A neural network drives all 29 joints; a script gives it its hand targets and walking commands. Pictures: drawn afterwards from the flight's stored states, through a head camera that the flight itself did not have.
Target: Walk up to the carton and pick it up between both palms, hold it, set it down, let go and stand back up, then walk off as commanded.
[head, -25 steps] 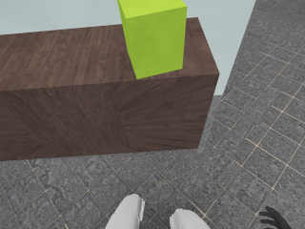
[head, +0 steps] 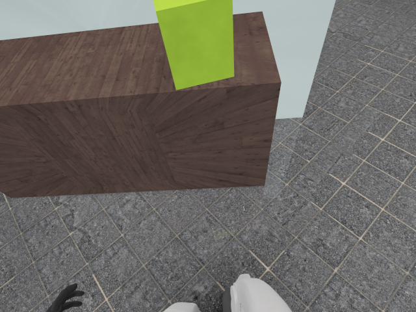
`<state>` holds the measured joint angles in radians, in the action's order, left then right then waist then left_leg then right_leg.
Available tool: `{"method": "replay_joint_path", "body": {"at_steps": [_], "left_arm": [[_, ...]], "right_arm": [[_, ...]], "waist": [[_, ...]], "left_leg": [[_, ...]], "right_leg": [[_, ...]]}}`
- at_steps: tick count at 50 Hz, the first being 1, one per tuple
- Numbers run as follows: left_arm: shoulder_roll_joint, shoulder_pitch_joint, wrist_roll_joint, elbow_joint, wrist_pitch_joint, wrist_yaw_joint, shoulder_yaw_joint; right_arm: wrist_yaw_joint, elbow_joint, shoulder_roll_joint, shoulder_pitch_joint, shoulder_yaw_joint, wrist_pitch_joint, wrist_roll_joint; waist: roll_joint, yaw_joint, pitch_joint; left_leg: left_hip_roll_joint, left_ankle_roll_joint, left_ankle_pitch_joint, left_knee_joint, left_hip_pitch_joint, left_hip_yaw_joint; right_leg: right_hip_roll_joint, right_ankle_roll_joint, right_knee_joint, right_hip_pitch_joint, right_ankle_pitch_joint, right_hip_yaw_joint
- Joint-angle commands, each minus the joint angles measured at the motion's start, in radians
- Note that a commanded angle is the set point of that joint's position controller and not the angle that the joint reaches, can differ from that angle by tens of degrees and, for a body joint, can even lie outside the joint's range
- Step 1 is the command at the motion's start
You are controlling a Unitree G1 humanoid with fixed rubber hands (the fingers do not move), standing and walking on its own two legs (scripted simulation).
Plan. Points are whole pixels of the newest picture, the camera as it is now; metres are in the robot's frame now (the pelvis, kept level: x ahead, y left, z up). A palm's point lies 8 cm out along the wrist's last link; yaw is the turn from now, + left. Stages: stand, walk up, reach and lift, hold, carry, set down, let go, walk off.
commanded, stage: walk off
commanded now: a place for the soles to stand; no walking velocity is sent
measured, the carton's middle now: (193, 31) +0.88 +0.07 +0.06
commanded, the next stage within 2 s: none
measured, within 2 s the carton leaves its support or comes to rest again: neither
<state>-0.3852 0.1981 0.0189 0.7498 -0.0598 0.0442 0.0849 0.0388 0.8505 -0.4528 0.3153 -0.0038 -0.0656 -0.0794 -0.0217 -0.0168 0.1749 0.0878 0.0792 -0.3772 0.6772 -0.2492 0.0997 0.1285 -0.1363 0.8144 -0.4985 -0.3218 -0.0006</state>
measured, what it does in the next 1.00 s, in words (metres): steps on the spot: right foot, then left foot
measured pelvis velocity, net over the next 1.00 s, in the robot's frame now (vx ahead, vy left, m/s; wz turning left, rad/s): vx -0.06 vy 0.04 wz -0.01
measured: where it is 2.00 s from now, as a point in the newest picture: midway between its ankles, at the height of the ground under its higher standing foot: outside the picture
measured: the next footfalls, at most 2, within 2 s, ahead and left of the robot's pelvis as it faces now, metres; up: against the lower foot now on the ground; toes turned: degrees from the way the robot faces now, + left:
right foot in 0.12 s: +0.00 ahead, -0.16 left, +0.00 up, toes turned +13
left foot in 0.42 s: -0.04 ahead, +0.18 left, +0.00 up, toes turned -1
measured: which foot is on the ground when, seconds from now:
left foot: down 0.00-0.12, up 0.14-0.40, down 0.42-0.94, up 0.96-1.00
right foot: up 0.00-0.10, down 0.12-0.50, up 0.52-0.92, down 0.94-1.00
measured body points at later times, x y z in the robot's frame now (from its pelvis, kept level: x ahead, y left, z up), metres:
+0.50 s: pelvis -0.11 +0.05 -0.06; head -0.05 +0.01 +0.38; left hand -0.07 +0.43 -0.10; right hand +0.05 -0.24 -0.19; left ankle -0.08 +0.18 -0.71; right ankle -0.04 -0.16 -0.70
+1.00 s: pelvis -0.06 +0.04 -0.01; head -0.03 +0.03 +0.43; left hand +0.04 +0.38 -0.09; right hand +0.02 -0.28 -0.12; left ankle -0.08 +0.17 -0.68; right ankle +0.01 -0.08 -0.71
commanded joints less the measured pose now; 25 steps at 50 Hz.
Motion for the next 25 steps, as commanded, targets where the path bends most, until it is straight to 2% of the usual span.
{"method": "replay_joint_path", "body": {"at_steps": [1,2,3,4,5,6,7,8,9,10,11,12,13,15,18,19,21,22,23,24,25], "left_arm": [[-0.206,0.290,-0.003,-0.047,0.005,0.018,0.101],[-0.201,0.359,-0.013,-0.045,0.007,0.021,0.103],[-0.205,0.390,-0.022,-0.020,0.028,0.030,0.102],[-0.208,0.380,-0.010,-0.002,0.054,0.033,0.093],[-0.252,0.252,0.013,-0.015,0.080,0.039,0.090],[-0.339,0.155,0.020,-0.019,0.101,0.048,0.100],[-0.348,0.141,0.019,-0.014,0.112,0.060,0.094],[-0.347,0.157,0.015,-0.011,0.123,0.074,0.083],[-0.410,0.130,0.006,-0.006,0.121,0.085,0.084],[-0.427,0.074,0.011,-0.019,0.118,0.087,0.081],[-0.437,0.056,0.018,-0.031,0.115,0.095,0.090],[-0.429,0.053,0.023,-0.030,0.119,0.101,0.093],[-0.428,0.059,0.025,-0.024,0.125,0.101,0.102],[-0.417,0.067,0.026,-0.029,0.136,0.099,0.104],[-0.408,0.111,0.024,-0.044,0.144,0.094,0.104],[-0.409,0.111,0.025,-0.049,0.144,0.091,0.103],[-0.410,0.092,0.030,-0.050,0.143,0.078,0.097],[-0.407,0.069,0.033,-0.052,0.140,0.071,0.091],[-0.368,0.038,0.036,-0.055,0.134,0.068,0.076],[-0.282,0.008,0.040,-0.057,0.129,0.075,0.054],[-0.205,-0.007,0.029,-0.082,0.130,0.083,0.031]], "right_arm": [[0.013,-0.201,-0.168,-0.464,0.107,0.021,0.134],[0.023,-0.231,-0.205,-0.622,0.105,0.039,0.136],[0.018,-0.247,-0.193,-0.673,0.102,0.047,0.149],[0.011,-0.230,-0.164,-0.559,0.105,0.039,0.165],[-0.002,-0.194,-0.122,-0.348,0.106,0.020,0.166],[-0.025,-0.188,-0.127,-0.160,0.114,0.008,0.151],[-0.033,-0.185,-0.139,-0.103,0.124,0.003,0.154],[-0.039,-0.188,-0.121,-0.070,0.120,-0.005,0.156],[-0.046,-0.205,-0.131,-0.078,0.124,-0.004,0.168],[-0.049,-0.218,-0.157,-0.154,0.129,-0.004,0.169],[-0.057,-0.234,-0.198,-0.171,0.140,-0.009,0.172],[-0.064,-0.233,-0.211,-0.155,0.147,-0.015,0.171],[-0.072,-0.229,-0.222,-0.150,0.153,-0.019,0.171],[-0.087,-0.231,-0.228,-0.133,0.159,-0.022,0.169],[-0.099,-0.264,-0.212,-0.153,0.156,-0.014,0.172],[-0.102,-0.265,-0.213,-0.149,0.155,-0.008,0.170],[-0.110,-0.250,-0.210,-0.120,0.155,0.008,0.160],[-0.112,-0.230,-0.212,-0.077,0.160,0.021,0.156],[-0.111,-0.184,-0.226,0.026,0.168,0.034,0.154],[-0.101,-0.134,-0.270,0.185,0.183,0.044,0.156],[-0.087,-0.139,-0.332,0.176,0.188,0.053,0.141]], "waist": [[-0.281,0.237,-0.074],[-0.326,0.305,-0.022],[-0.304,0.333,0.000],[-0.196,0.297,-0.046],[0.063,0.184,-0.028],[0.247,0.055,-0.069],[0.195,-0.001,-0.126],[0.152,-0.049,-0.163],[0.230,-0.029,-0.187],[0.242,-0.009,-0.137],[0.252,-0.003,-0.077],[0.258,-0.013,-0.040],[0.271,-0.010,-0.016],[0.257,-0.012,-0.022],[0.270,0.000,-0.091],[0.280,-0.003,-0.104],[0.309,-0.017,-0.135],[0.308,-0.045,-0.163],[0.217,-0.104,-0.225],[-0.023,-0.204,-0.284],[-0.264,-0.201,-0.242]], "left_leg": [[-0.449,0.204,0.075,-0.282,-0.748,0.468],[-0.489,0.228,0.294,-0.227,-0.874,0.463],[-0.433,0.184,0.310,-0.055,-0.936,0.413],[-0.256,0.055,0.165,0.178,-0.830,0.228],[-0.020,-0.053,-0.106,0.430,-0.595,0.087],[0.081,-0.082,-0.231,0.541,-0.531,0.101],[0.058,-0.073,-0.212,0.576,-0.527,0.135],[0.039,-0.061,-0.156,0.623,-0.519,0.127],[0.002,-0.053,-0.179,0.634,-0.527,0.149],[-0.008,-0.060,-0.165,0.655,-0.518,0.172],[-0.025,-0.076,-0.151,0.686,-0.495,0.168],[-0.037,-0.085,-0.145,0.694,-0.495,0.159],[-0.051,-0.081,-0.151,0.693,-0.500,0.136],[-0.053,-0.078,-0.150,0.689,-0.495,0.113],[-0.069,-0.081,-0.183,0.651,-0.481,0.074],[-0.081,-0.079,-0.211,0.575,-0.452,0.060],[-0.087,-0.060,-0.280,0.366,-0.305,0.023],[-0.088,-0.041,-0.256,0.227,-0.157,0.024],[-0.079,-0.013,-0.237,0.105,0.116,0.053],[-0.137,0.004,-0.368,-0.052,0.341,0.189],[-0.327,0.025,-0.393,-0.276,0.275,0.539]], "right_leg": [[-0.132,0.168,0.783,0.414,-0.342,-0.398],[-0.148,0.162,0.809,0.454,-0.410,-0.469],[-0.221,0.197,0.576,0.534,-0.397,-0.511],[-0.291,0.208,0.118,0.563,-0.334,-0.524],[-0.319,0.172,-0.304,0.354,-0.253,-0.613],[-0.336,0.135,-0.298,0.324,0.109,-0.720],[-0.324,0.168,-0.221,0.352,0.240,-0.711],[-0.292,0.166,-0.160,0.356,0.371,-0.621],[-0.391,0.219,-0.260,0.275,0.266,-0.763],[-0.403,0.245,-0.349,0.125,0.027,-0.830],[-0.403,0.282,-0.373,0.008,-0.178,-0.847],[-0.402,0.302,-0.361,-0.013,-0.272,-0.805],[-0.410,0.325,-0.343,-0.007,-0.311,-0.778],[-0.402,0.341,-0.323,0.034,-0.336,-0.722],[-0.390,0.361,-0.275,0.122,-0.238,-0.709],[-0.378,0.358,-0.253,0.127,-0.229,-0.682],[-0.340,0.338,-0.211,0.079,-0.247,-0.581],[-0.311,0.318,-0.152,0.000,-0.267,-0.503],[-0.234,0.274,0.031,-0.174,-0.270,-0.370],[-0.087,0.219,0.349,-0.367,-0.231,-0.203],[0.048,0.181,0.563,-0.519,-0.455,-0.114]]}}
